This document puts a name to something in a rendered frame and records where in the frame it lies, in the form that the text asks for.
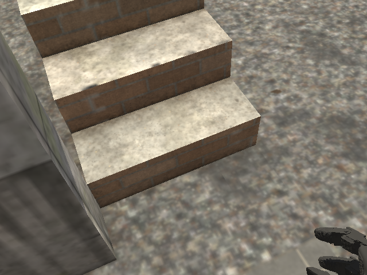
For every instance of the robot right hand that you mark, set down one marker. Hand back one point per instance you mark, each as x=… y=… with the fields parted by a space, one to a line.
x=352 y=241

